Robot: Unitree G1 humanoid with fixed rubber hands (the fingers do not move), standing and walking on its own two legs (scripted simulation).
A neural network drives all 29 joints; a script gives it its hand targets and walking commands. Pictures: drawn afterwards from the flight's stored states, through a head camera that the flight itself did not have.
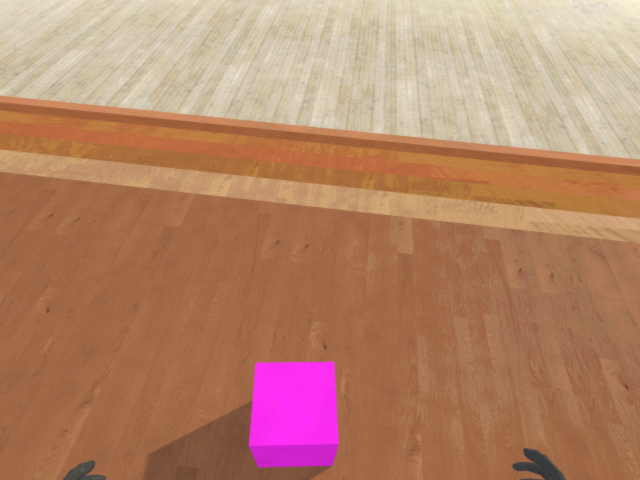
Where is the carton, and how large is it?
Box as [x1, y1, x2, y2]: [249, 362, 338, 466]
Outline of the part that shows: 256,363 249,446 257,465 331,465 338,444 333,362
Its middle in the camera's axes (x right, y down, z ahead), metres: -0.06 +0.49 +1.07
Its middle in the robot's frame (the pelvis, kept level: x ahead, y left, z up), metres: +0.38 +0.03 -0.66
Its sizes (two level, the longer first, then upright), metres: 0.210 0.200 0.250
